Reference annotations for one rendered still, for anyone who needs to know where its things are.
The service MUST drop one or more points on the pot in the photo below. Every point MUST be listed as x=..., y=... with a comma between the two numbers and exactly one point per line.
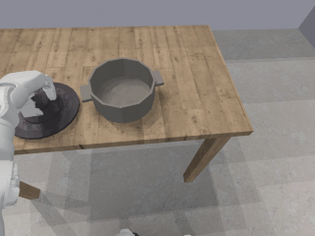
x=122, y=89

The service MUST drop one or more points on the left robot shin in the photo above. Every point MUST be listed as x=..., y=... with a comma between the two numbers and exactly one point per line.
x=125, y=230

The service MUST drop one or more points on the table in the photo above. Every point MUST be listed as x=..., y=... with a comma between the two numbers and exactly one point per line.
x=198, y=100

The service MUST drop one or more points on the left robot upper arm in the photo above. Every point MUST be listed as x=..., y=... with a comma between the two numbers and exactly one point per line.
x=9, y=187

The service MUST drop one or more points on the left robot hand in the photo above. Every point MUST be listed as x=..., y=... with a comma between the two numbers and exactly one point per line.
x=32, y=81

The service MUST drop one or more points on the knob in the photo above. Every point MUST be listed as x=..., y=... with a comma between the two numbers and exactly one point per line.
x=41, y=101

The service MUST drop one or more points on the lid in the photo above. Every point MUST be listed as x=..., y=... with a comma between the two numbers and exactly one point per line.
x=60, y=114

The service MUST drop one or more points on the left robot forearm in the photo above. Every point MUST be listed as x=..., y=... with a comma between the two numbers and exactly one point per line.
x=13, y=96

